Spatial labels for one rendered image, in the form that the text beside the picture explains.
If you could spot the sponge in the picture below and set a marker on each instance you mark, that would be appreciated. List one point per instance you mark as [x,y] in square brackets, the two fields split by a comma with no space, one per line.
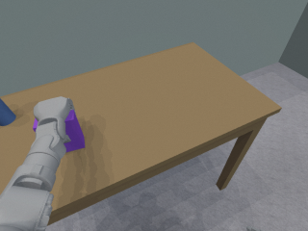
[73,130]

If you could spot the left robot upper arm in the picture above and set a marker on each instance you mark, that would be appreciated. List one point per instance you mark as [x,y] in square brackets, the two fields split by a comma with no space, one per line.
[25,209]

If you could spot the table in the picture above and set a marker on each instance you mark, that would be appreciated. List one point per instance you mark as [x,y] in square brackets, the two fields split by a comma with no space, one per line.
[139,118]

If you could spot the left robot hand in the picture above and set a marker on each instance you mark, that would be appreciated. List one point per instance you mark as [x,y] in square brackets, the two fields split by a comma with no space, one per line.
[57,106]

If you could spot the robot left forearm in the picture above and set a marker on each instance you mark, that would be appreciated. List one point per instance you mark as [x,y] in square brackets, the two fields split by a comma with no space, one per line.
[38,170]

